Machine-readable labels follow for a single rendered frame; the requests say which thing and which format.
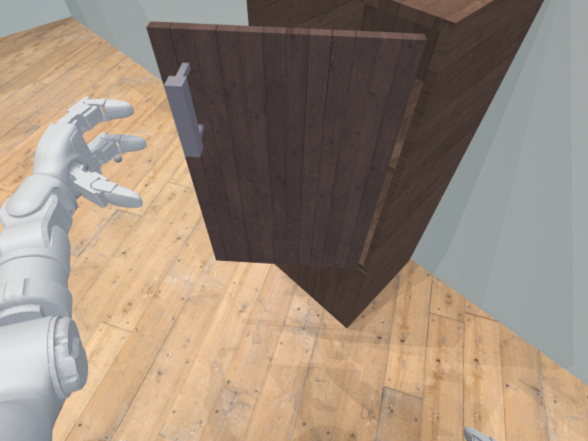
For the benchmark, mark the handle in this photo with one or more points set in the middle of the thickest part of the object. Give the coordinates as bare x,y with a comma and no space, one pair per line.
180,101

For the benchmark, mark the left robot hand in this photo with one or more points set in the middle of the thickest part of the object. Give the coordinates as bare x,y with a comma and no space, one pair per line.
62,150

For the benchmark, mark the cupboard door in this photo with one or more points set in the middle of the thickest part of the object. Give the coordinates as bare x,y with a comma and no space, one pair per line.
299,128

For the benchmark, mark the robot left forearm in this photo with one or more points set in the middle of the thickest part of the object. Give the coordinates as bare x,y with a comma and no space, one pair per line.
35,251

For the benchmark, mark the robot left upper arm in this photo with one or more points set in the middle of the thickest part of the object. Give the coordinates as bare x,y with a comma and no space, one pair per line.
42,362

